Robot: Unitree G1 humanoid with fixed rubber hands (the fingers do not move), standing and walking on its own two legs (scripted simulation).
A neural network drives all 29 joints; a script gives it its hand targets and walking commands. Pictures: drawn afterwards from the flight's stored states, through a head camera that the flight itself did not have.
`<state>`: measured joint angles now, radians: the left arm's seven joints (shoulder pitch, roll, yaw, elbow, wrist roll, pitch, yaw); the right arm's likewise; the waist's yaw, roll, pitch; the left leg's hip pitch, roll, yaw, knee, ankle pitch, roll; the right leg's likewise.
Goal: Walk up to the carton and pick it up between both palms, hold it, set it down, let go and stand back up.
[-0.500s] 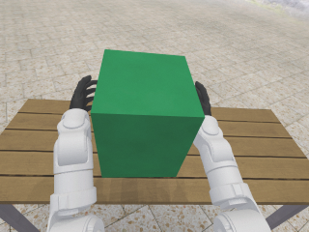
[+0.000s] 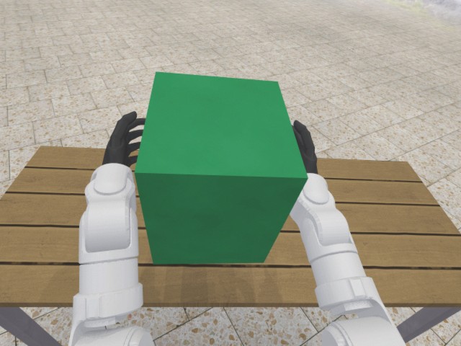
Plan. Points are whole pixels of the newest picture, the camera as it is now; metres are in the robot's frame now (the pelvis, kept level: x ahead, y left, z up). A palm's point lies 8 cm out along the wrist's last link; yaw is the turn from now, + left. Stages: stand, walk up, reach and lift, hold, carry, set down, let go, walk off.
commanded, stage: hold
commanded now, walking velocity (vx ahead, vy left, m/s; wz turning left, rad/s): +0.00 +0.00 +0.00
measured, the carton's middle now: (214, 175) +0.37 +0.01 +0.14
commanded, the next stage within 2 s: none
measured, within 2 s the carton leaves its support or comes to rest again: neither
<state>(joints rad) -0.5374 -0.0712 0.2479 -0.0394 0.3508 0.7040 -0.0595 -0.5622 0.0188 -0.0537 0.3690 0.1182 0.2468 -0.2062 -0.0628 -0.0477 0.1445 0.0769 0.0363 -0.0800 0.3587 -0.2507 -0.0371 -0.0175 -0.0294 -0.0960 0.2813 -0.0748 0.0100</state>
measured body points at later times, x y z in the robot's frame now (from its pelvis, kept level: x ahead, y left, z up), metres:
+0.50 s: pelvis +0.01 +0.02 +0.00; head +0.00 +0.05 +0.45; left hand +0.38 +0.15 +0.17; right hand +0.37 -0.14 +0.15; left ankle -0.02 +0.15 -0.75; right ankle +0.07 -0.13 -0.75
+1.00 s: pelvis +0.01 +0.01 +0.00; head -0.01 +0.04 +0.45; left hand +0.37 +0.15 +0.17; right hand +0.37 -0.14 +0.16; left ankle -0.02 +0.15 -0.75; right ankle +0.06 -0.13 -0.75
